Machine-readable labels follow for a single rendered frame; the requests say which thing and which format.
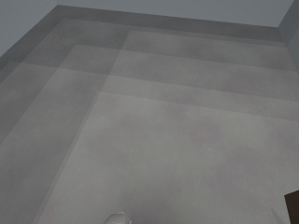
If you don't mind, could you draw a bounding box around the cupboard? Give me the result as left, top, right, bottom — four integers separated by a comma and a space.
284, 190, 299, 224

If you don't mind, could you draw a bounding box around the left robot thigh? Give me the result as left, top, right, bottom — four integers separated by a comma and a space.
103, 213, 132, 224

